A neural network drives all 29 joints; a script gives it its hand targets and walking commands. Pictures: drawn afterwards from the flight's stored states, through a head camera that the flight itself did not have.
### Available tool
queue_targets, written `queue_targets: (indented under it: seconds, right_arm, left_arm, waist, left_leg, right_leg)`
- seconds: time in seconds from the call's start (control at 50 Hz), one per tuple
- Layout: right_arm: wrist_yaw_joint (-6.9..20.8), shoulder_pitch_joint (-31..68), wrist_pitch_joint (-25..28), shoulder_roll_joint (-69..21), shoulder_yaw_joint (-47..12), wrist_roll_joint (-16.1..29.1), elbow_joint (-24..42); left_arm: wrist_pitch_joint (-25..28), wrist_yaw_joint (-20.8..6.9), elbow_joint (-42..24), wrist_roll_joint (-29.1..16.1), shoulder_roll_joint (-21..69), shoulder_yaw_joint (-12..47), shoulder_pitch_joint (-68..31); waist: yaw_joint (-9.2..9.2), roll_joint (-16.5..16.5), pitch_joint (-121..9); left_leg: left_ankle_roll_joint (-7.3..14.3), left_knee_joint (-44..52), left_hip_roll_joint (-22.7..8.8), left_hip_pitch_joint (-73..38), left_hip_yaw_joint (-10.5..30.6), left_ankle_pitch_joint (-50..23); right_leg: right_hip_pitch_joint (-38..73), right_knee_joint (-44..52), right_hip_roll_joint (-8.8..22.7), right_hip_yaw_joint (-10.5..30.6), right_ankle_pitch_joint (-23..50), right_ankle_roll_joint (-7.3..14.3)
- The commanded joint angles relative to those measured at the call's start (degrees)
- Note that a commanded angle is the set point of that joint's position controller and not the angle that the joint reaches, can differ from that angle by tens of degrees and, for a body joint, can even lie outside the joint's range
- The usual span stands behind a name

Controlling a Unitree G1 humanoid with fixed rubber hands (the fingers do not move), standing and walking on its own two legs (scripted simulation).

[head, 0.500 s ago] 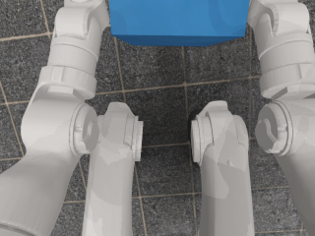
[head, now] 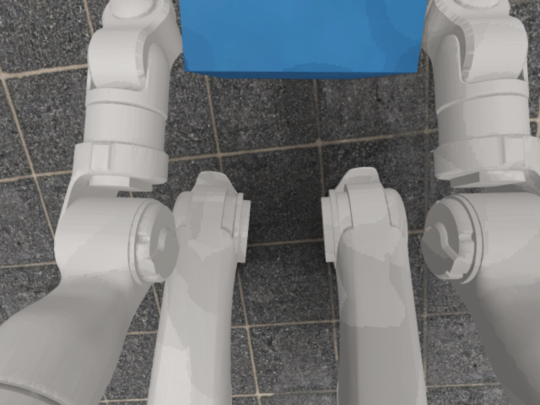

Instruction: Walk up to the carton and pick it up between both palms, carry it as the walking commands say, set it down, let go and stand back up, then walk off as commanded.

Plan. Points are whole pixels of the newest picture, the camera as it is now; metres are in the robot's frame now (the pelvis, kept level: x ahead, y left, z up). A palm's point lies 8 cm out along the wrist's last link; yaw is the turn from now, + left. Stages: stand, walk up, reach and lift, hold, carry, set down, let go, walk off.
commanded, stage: reach and lift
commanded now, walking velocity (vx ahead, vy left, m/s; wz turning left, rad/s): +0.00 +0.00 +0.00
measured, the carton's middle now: out of the picture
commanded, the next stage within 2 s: none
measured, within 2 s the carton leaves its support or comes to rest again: neither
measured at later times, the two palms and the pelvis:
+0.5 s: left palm out of the picture +0.52 +0.12 -0.07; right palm out of the picture +0.52 -0.17 -0.08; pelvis -0.02 +0.00 +0.04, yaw -1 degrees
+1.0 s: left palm out of the picture +0.51 +0.12 -0.01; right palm out of the picture +0.50 -0.17 -0.01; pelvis -0.02 +0.00 +0.09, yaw -1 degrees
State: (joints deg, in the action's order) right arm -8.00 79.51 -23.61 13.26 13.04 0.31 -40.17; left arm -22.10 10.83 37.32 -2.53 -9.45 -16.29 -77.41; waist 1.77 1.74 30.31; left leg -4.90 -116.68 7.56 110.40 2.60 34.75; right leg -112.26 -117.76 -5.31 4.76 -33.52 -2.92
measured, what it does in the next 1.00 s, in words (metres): rises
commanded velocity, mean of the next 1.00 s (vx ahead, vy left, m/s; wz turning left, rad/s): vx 0.00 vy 0.00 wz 0.00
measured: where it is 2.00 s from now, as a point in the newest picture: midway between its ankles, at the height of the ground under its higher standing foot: (284, 249)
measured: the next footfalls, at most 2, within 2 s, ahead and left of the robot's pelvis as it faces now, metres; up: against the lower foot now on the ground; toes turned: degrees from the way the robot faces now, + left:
none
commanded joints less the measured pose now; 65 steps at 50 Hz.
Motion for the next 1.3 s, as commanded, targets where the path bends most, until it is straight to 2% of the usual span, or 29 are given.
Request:
queue_targets:
  seconds: [0.0, 0.02, 0.06, 0.08, 0.12, 0.14, 0.22, 0.24, 0.26, 0.28, 0.36, 0.42, 0.44, 0.52, 0.58, 0.6, 0.62, 0.64, 0.7, 0.72, 0.78, 0.8, 0.82, 0.88, 1.0, 1.02, 1.06, 1.08, 1.28]
  right_arm:
    - [14.16, 47.19, 4.75, -59.0, -28.26, 9.73, 15.33]
    - [14.18, 46.43, 4.78, -61.25, -28.02, 9.93, 17.12]
    - [14.58, 45.71, 4.01, -60.84, -27.39, 9.38, 12.78]
    - [14.7, 47.85, 3.89, -62.99, -26.49, 9.9, 12.04]
    - [14.57, 51.35, 4.42, -60.45, -26.8, 8.26, 15.84]
    - [14.89, 50.95, 3.84, -62.83, -27.43, 8.55, 15.28]
    - [16.24, 47.14, 2.81, -63.76, -25.05, 7.72, 12.41]
    - [16.06, 48.16, 3.2, -61.84, -25.36, 6.69, 14.43]
    - [15.87, 49.78, 2.63, -62.64, -25.48, 7.56, 12.71]
    - [15.91, 45.74, 2.05, -64.71, -25.36, 5.96, 12.2]
    - [15.72, 47.71, 1.19, -63.75, -26.17, 9.24, 18.08]
    - [15.61, 51.33, 1.55, -64.62, -29.58, 11.62, 21.13]
    - [15.27, 50.4, 1.38, -62.63, -29.34, 9.69, 23.76]
    - [15.69, 44.69, 0.18, -65.28, -24.4, 6.54, 11.54]
    - [15.98, 49.23, 1.43, -64.67, -28.88, 7.92, 18.07]
    - [15.66, 52.96, 1.21, -62.48, -28.61, 8.23, 19.43]
    - [15.81, 47.7, 0.34, -67.94, -29.34, 8.99, 17.65]
    - [15.65, 46.35, 0.18, -67.01, -28.34, 8.2, 18.43]
    - [15.73, 46.48, 0.48, -65.56, -26.04, 8.62, 15.95]
    - [15.42, 49.48, 0.75, -65.16, -29.63, 9.86, 22.59]
    - [16.6, 45.67, -0.81, -65.55, -24.78, 5.86, 11.4]
    - [16.4, 47.28, 0.44, -68.22, -29.06, 8.74, 20.9]
    - [16.3, 45.24, -0.41, -66.87, -26.55, 7.13, 13.81]
    - [16.63, 43.81, -0.1, -68.63, -29.18, 8.38, 18.52]
    - [15.79, 43.32, -0.8, -68.9, -29.86, 10.19, 18.17]
    - [15.82, 39.58, -0.17, -68.66, -28.62, 8.39, 17.21]
    - [15.61, 43.91, 0.02, -66.35, -30.6, 9.85, 21.51]
    - [15.55, 39.55, -0.57, -69.76, -30.63, 9.57, 16.61]
    - [15.11, 39.23, 0.42, -68.1, -28.96, 8.08, 18.74]
  left_arm:
    - [5.3, -13.75, -13.54, -8.29, 52.15, 29.97, -53.36]
    - [4.69, -14.46, -14.29, -7.42, 52.81, 29.73, -51.11]
    - [5.06, -14.7, -16.06, -7.97, 52.9, 29.79, -54.82]
    - [4.57, -15.09, -11.95, -4.54, 52.01, 25.01, -52.01]
    - [3.36, -15.92, -9.27, -6.57, 56.79, 27.78, -51.83]
    - [3.21, -16.21, -10.07, -5.77, 56.16, 27.18, -51.35]
    - [3.04, -16.09, -15.19, -5.31, 56.67, 27.04, -54.21]
    - [2.15, -16.28, -10.71, -5.66, 59.44, 27.69, -51.45]
    - [2.17, -16.63, -10.78, -4.64, 57.27, 24.9, -52.34]
    - [2.3, -16.76, -14.05, -6.85, 59.97, 28.99, -53.93]
    - [1.21, -16.12, -23.22, -9.42, 59.25, 33.41, -58.35]
    - [0.35, -16.08, -17.64, -6.29, 58.59, 30.4, -51.99]
    - [0.85, -15.69, -23.03, -9.35, 60.75, 33.12, -55.23]
    - [-0.01, -17.19, -12.69, -6.25, 60.37, 29.65, -53.06]
    - [-0.12, -17.42, -9.5, -4.48, 62.74, 29.35, -47.39]
    - [-0.6, -17.53, -11.0, -5.74, 63.26, 29.3, -50.2]
    - [0.66, -17.04, -20.76, -7.15, 60.96, 31.52, -55.46]
    - [0.63, -16.39, -25.62, -8.85, 62.02, 33.89, -58.46]
    - [-0.74, -17.15, -14.85, -6.16, 59.48, 30.8, -50.64]
    - [-1.12, -17.29, -16.61, -6.89, 62.76, 32.0, -49.81]
    - [-1.46, -17.97, -9.65, -3.89, 60.49, 26.1, -47.74]
    - [-0.45, -17.8, -18.22, -6.56, 63.84, 31.56, -51.4]
    - [-1.44, -17.91, -9.75, -4.9, 62.46, 27.98, -47.07]
    - [-0.57, -18.23, -17.86, -7.05, 65.08, 32.99, -48.61]
    - [-1.63, -17.34, -17.36, -4.73, 61.82, 31.6, -45.0]
    - [-1.43, -17.66, -15.85, -5.15, 64.31, 32.77, -44.04]
    - [-1.06, -17.16, -20.72, -7.67, 64.5, 35.04, -47.65]
    - [-0.82, -17.41, -19.49, -6.13, 61.88, 33.33, -46.22]
    - [-1.02, -17.67, -17.39, -6.6, 65.22, 35.5, -44.77]
  waist:
    - [-0.97, -5.86, -130.12]
    - [-3.09, -5.08, -131.82]
    - [-1.53, -4.61, -129.9]
    - [-5.57, -3.9, -127.67]
    - [-0.89, -5.21, -127.84]
    - [-3.7, -5.6, -129.53]
    - [-3.62, -3.65, -128.42]
    - [-1.36, -4.13, -130.37]
    - [-3.0, -2.92, -129.93]
    - [1.15, -4.51, -134.37]
    - [1.48, 0.06, -146.36]
    - [-4.68, -0.1, -140.2]
    - [1.47, -3.73, -147.07]
    - [-0.02, -2.79, -127.6]
    - [-2.21, -3.14, -135.29]
    - [0.28, -2.69, -136.8]
    - [-1.5, -3.78, -141.97]
    - [1.81, -3.64, -147.8]
    - [-0.95, -0.15, -134.3]
    - [-0.65, -1.19, -142.77]
    - [-1.3, -6.47, -125.69]
    - [-0.97, -5.1, -140.78]
    - [-1.88, -4.83, -131.97]
    - [0.34, -3.86, -141.71]
    - [-5.17, -0.9, -140.13]
    - [-1.48, -1.2, -135.62]
    - [-0.69, -2.24, -140.31]
    - [-3.9, -3.17, -136.84]
    - [0.42, -0.11, -137.57]
  left_leg:
    - [3.18, 9.27, 1.95, -39.58, -7.15, -30.13]
    - [3.04, 10.35, 2.91, -40.17, -8.44, -31.08]
    - [3.11, 11.16, 2.36, -37.54, -8.27, -27.52]
    - [3.79, 12.56, 2.21, -36.67, -9.24, -24.87]
    - [3.33, 12.37, 2.53, -35.48, -8.03, -23.21]
    - [3.38, 14.36, 2.41, -37.47, -8.32, -25.23]
    - [2.9, 15.23, 2.6, -40.56, -7.6, -23.14]
    - [2.44, 14.23, 2.34, -40.06, -7.66, -23.29]
    - [3.14, 15.49, 2.16, -39.31, -8.48, -22.41]
    - [2.9, 16.12, 2.56, -41.77, -7.23, -23.37]
    - [2.4, 18.06, 2.75, -52.7, -6.35, -29.39]
    - [3.41, 18.51, 2.86, -47.99, -7.75, -25.8]
    - [2.43, 18.29, 3.4, -52.69, -5.9, -30.7]
    - [2.96, 21.84, 2.37, -42.98, -7.55, -17.94]
    - [3.23, 20.8, 3.35, -46.27, -8.3, -21.29]
    - [2.99, 22.7, 2.33, -48.22, -7.07, -21.37]
    - [2.87, 22.73, 3.01, -49.28, -7.13, -23.59]
    - [2.31, 22.28, 3.24, -53.68, -5.96, -27.21]
    - [2.85, 23.76, 2.41, -48.57, -6.4, -21.65]
    - [2.58, 24.81, 2.8, -53.97, -6.77, -24.55]
    - [3.39, 27.0, 1.71, -45.09, -6.18, -14.29]
    - [3.12, 26.67, 3.09, -52.51, -6.68, -21.67]
    - [3.26, 26.52, 2.43, -47.17, -6.85, -17.42]
    - [2.93, 27.55, 3.15, -55.63, -6.25, -24.95]
    - [2.66, 29.7, 3.14, -55.97, -7.25, -23.96]
    - [2.91, 30.21, 3.08, -54.89, -6.24, -21.98]
    - [2.55, 30.6, 2.54, -58.27, -4.84, -24.28]
    - [3.21, 31.63, 2.58, -57.13, -6.08, -23.16]
    - [2.17, 35.76, 1.92, -61.59, -5.36, -23.85]
  right_leg:
    - [50.04, 10.75, -1.99, -7.85, 32.74, 1.04]
    - [52.11, 11.83, -2.57, -7.97, 33.89, 0.67]
    - [52.47, 12.83, -2.53, -7.97, 32.02, 1.24]
    - [51.71, 14.31, -2.43, -7.11, 29.32, 0.8]
    - [52.8, 14.02, -2.87, -8.78, 28.3, 0.96]
    - [53.5, 14.1, -2.63, -9.16, 28.92, 0.52]
    - [49.23, 16.52, -2.65, -8.3, 24.62, 1.63]
    - [48.77, 15.9, -2.88, -9.18, 24.8, 1.81]
    - [50.2, 17.09, -2.47, -8.51, 24.07, 1.46]
    - [52.04, 16.75, -2.93, -9.59, 24.92, 1.43]
    - [55.76, 17.81, -3.32, -9.62, 30.57, 1.83]
    - [57.47, 18.41, -2.83, -7.94, 27.4, 1.04]
    - [59.58, 18.84, -3.57, -9.23, 31.23, 1.39]
    - [53.84, 22.11, -2.11, -8.85, 20.04, 1.0]
    - [58.09, 23.79, -2.82, -7.82, 22.55, 1.47]
    - [57.6, 22.74, -2.81, -9.74, 22.56, 1.4]
    - [60.94, 22.8, -3.24, -9.3, 25.63, 1.07]
    - [62.5, 22.96, -3.85, -9.31, 29.54, 1.57]
    - [57.41, 24.81, -2.98, -7.8, 23.24, 1.46]
    - [63.96, 25.36, -3.01, -8.58, 26.72, 1.43]
    - [56.15, 27.59, -2.29, -8.48, 15.81, 0.68]
    - [65.28, 28.13, -3.57, -8.45, 23.47, 1.34]
    - [61.39, 28.42, -2.93, -7.45, 19.77, 1.18]
    - [65.08, 28.79, -3.79, -8.79, 26.13, 1.14]
    - [66.18, 30.17, -3.98, -6.75, 24.81, 0.86]
    - [65.16, 30.7, -3.66, -7.2, 23.78, 1.11]
    - [69.47, 31.58, -3.62, -6.73, 26.15, 1.63]
    - [69.79, 32.41, -3.21, -5.92, 24.43, 0.93]
    - [72.29, 36.06, -3.36, -6.8, 26.09, 1.2]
